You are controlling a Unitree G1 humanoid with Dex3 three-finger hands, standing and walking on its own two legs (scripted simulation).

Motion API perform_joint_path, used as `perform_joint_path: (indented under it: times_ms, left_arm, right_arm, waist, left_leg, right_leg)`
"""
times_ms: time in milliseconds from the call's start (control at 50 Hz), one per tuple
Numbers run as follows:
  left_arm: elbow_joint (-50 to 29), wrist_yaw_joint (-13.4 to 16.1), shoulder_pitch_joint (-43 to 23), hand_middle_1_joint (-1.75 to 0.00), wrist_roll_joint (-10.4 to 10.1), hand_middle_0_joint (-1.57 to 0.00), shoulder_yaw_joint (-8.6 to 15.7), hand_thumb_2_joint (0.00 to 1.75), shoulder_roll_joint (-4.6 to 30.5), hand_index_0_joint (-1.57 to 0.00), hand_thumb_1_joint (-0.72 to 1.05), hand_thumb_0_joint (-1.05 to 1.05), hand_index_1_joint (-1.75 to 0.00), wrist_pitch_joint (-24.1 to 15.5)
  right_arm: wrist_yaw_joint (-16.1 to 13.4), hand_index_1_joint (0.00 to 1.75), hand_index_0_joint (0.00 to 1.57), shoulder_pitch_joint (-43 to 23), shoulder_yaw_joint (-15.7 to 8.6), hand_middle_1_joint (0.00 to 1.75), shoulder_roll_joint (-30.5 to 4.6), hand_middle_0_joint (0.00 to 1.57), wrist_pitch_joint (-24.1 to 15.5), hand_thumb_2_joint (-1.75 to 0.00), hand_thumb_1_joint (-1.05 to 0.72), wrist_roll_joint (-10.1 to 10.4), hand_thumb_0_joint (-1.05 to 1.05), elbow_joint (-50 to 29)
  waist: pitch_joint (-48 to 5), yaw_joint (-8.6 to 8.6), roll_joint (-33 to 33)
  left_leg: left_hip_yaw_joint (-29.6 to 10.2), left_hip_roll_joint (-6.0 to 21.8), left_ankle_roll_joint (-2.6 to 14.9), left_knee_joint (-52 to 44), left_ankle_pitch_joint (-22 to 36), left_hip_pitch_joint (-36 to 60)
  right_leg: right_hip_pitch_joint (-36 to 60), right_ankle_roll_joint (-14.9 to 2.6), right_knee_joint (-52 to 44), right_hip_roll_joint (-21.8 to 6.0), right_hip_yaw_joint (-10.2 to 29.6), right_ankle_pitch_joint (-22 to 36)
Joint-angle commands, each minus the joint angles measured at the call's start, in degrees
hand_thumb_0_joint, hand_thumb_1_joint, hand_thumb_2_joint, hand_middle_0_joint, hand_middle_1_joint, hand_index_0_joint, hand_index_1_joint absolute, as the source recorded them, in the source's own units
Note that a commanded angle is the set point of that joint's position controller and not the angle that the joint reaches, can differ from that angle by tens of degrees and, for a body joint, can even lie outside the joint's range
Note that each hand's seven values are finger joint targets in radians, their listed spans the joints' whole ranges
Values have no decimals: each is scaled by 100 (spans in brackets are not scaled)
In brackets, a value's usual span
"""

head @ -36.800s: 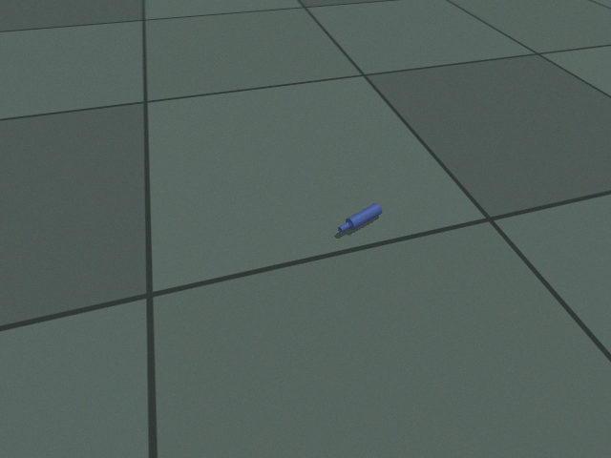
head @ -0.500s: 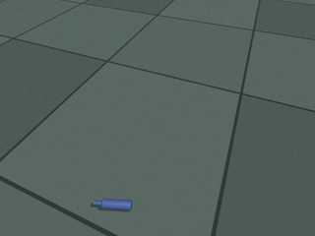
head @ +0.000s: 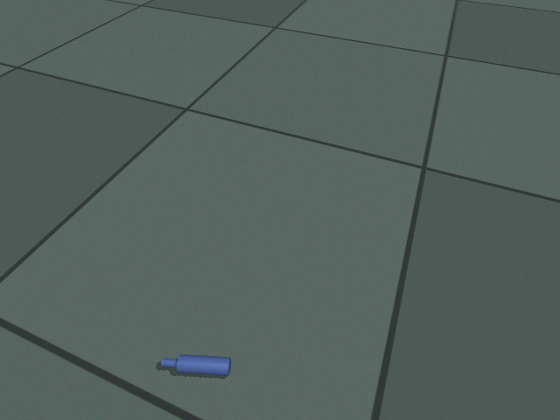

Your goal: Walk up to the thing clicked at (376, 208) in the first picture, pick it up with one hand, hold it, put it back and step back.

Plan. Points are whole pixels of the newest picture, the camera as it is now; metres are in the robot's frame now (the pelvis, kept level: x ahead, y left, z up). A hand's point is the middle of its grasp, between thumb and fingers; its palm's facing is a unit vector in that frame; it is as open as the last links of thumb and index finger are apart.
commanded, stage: stand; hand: left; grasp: from above
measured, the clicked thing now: (196, 364) +0.45 +0.29 -0.75
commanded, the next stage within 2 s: step back in 0.26 s
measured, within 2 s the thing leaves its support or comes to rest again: neither
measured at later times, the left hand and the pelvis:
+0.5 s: hand out of the picture +0.07 +0.29 -0.17, palm faces -0.01 -0.93 -0.38, open 7.3 cm; pelvis -0.04 +0.03 -0.02, yaw +1 degrees
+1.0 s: hand out of the picture -0.02 +0.33 -0.18, palm faces -0.10 -0.92 -0.38, open 7.3 cm; pelvis -0.13 +0.07 -0.02, yaw -6 degrees
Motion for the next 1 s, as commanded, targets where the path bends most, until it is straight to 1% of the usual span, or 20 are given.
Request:
perform_joint_path:
  times_ms: [0, 220, 240, 300, 340, 360, 400, 460, 500, 520, 540, 560, 580, 620, 640, 720, 780, 840, 920, 980]
  left_arm:
    - [-362, 100, -221, -30, -24, -20, 203, 90, 1198, -20, 90, 0, -30, -147]
    - [-378, 92, -197, -30, -37, -20, 180, 90, 1244, -20, 90, 0, -30, -148]
    - [-447, 120, -162, -30, -103, -20, 453, 90, 1661, -20, 90, 0, -30, -85]
    - [-734, 152, -37, -30, -116, -20, 547, 90, 1745, -20, 90, 0, -30, -45]
    - [-1059, 174, -400, -30, -32, -20, 596, 90, 1797, -20, 90, 0, -30, -7]
    - [-1220, 179, -476, -30, 51, -20, 602, 90, 1819, -20, 90, 0, -30, -2]
    - [-1422, 212, -751, -30, 79, -20, 577, 90, 1734, -20, 90, 0, -30, 20]
    - [-1647, 228, -754, -30, 105, -20, 529, 90, 1730, -20, 90, 0, -30, 75]
    - [-1766, 193, -699, -30, 7, -20, 468, 90, 1619, -20, 90, 0, -30, 190]
    - [-1818, 182, -441, -30, -65, -20, 409, 90, 1264, -20, 90, 0, -30, 248]
    - [-1833, 221, -253, -30, -85, -20, 377, 90, 1055, -20, 90, 0, -30, 288]
    - [-1754, 304, -304, -30, -21, -20, 456, 90, 1360, -20, 90, 0, -30, 315]
    - [-1722, 324, -526, -30, -1, -20, 484, 90, 1476, -20, 90, 0, -30, 339]
    - [-1633, 310, -3, -30, -116, -20, 458, 90, 1381, -20, 90, 0, -30, 340]
    - [-1629, 297, 121, -30, -108, -20, 474, 90, 1440, -20, 90, 0, -30, 328]
    - [-1817, 242, 71, -30, -47, -20, 496, 90, 1352, -20, 90, 0, -30, 270]
    - [-1925, 216, -23, -30, -33, -20, 528, 90, 1373, -20, 90, 0, -30, 280]
    - [-1921, 197, 207, -30, -3, -20, 537, 90, 1374, -20, 90, 0, -30, 290]
    - [-1923, 124, 467, -30, 24, -20, 593, 90, 1369, -20, 90, 0, -30, 270]
    - [-1876, 40, 785, -30, 20, -20, 628, 90, 1385, -20, 90, 0, -30, 245]
  right_arm:
    - [-92, 30, 20, -200, -191, 30, -1190, 20, -120, -90, -90, -21, 0, -360]
    - [-77, 30, 20, -167, -174, 30, -1179, 20, -111, -90, -90, -13, 0, -362]
    - [-55, 30, 20, -374, -288, 30, -1521, 20, 4, -90, -90, 15, 0, -472]
    - [-41, 30, 20, -23, -298, 30, -1244, 20, 82, -90, -90, 104, 0, -679]
    - [-23, 30, 20, 134, -387, 30, -1220, 20, 198, -90, -90, 71, 0, -799]
    - [-8, 30, 20, 226, -427, 30, -1249, 20, 249, -90, -90, 49, 0, -907]
    - [13, 30, 20, 423, -451, 30, -1240, 20, 288, -90, -90, 90, 0, -1029]
    - [-3, 30, 20, 657, -479, 30, -1252, 20, 235, -90, -90, 55, 0, -1090]
    - [-19, 30, 20, 801, -545, 30, -1265, 20, 154, -90, -90, -71, 0, -1082]
    - [-40, 30, 20, 604, -633, 30, -1624, 20, 110, -90, -90, -207, 0, -1205]
    - [-37, 30, 20, 398, -737, 30, -2137, 20, 69, -90, -90, -242, 0, -1350]
    - [-34, 30, 20, 426, -803, 30, -2421, 20, 69, -90, -90, -139, 0, -1454]
    - [-67, 30, 20, 332, -766, 30, -2101, 20, 66, -90, -90, -137, 0, -1465]
    - [-163, 30, 20, -272, -629, 30, -1687, 20, 63, -90, -90, -148, 0, -1604]
    - [-197, 30, 20, -162, -618, 30, -1576, 20, 51, -90, -90, -114, 0, -1671]
    - [-243, 30, 20, 306, -617, 30, -1435, 20, 59, -90, -90, -63, 0, -1694]
    - [-250, 30, 20, 455, -648, 30, -1528, 20, 75, -90, -90, -47, 0, -1768]
    - [-239, 30, 20, 345, -700, 30, -1661, 20, 73, -90, -90, -65, 0, -1900]
    - [-211, 30, 20, 181, -697, 30, -1709, 20, 42, -90, -90, -67, 0, -2010]
    - [-178, 30, 20, 7, -669, 30, -1773, 20, 59, -90, -90, -72, 0, -2049]
  waist:
    - [-396, -5, -11]
    - [-324, -13, -81]
    - [370, 7, -229]
    - [-347, -74, -637]
    - [-540, -131, -1131]
    - [-545, -124, -1140]
    - [-484, -274, -1150]
    - [-708, -216, -1177]
    - [-651, -307, -697]
    - [-560, -122, 404]
    - [-496, 20, 1259]
    - [-770, -291, 1241]
    - [-613, -274, 740]
    - [-644, 159, 612]
    - [-704, 149, 693]
    - [-629, -138, 542]
    - [-521, -316, 537]
    - [-543, -283, 476]
    - [-726, -216, 456]
    - [-814, -110, 551]
  left_leg:
    - [-362, 569, 261, -238, 832, -180]
    - [-363, 566, 252, -285, 735, -196]
    - [-364, 409, 413, 400, 1424, -795]
    - [47, -50, 346, 1681, 1078, -715]
    - [77, -447, 357, 2985, -1426, -1015]
    - [-194, -389, 423, 3472, -1989, -1128]
    - [-377, -239, 481, 3579, -1912, -1318]
    - [-91, -170, 374, 2294, -1269, -1348]
    - [78, -167, 326, 639, 296, -884]
    - [-1143, 685, 446, 99, 1611, -692]
    - [-2304, 1543, 817, 124, 3123, -132]
    - [-2699, 1913, 1270, 199, 3160, -510]
    - [-2291, 1690, 1097, 282, 3038, -612]
    - [-1262, 1169, 1026, 653, 3154, -48]
    - [-1172, 1165, 1108, 770, 3064, 124]
    - [-1032, 1149, 1120, 883, 3413, 591]
    - [-1079, 1255, 1193, 859, 3212, 561]
    - [-1305, 1566, 1566, 693, 2479, 220]
    - [-1437, 1692, 1590, 641, 1746, -16]
    - [-1183, 1488, 1363, 617, 1039, -462]
  right_leg:
    - [206, -145, -270, -626, 515, 851]
    - [119, -140, -276, -616, 515, 671]
    - [-369, -201, 113, -597, 602, 1513]
    - [-268, -825, 90, -1168, 1075, 2320]
    - [-542, -1416, -36, -1839, 1571, 2186]
    - [-717, -1572, 93, -2020, 1653, 2210]
    - [-868, -1420, 363, -1823, 1298, 2187]
    - [-416, -1108, 897, -1565, 1162, 2091]
    - [-591, -708, 1662, -1128, 828, 1520]
    - [-1154, -393, 2485, -369, 497, 347]
    - [-2282, -218, 3257, 659, 574, -2413]
    - [-2000, -174, 3995, 734, 1351, -2962]
    - [-2010, -229, 4435, 689, 1592, -2697]
    - [-2500, -206, 4935, 665, 1523, -1945]
    - [-2475, -176, 4953, 594, 1400, -1742]
    - [-2465, 75, 4537, 590, 1198, -1711]
    - [-2301, 97, 3964, 534, 1101, -1832]
    - [-1969, 60, 3698, 435, 956, -1952]
    - [-1715, -33, 3318, 249, 781, -1899]
    - [-1171, -154, 2486, 125, 496, -1733]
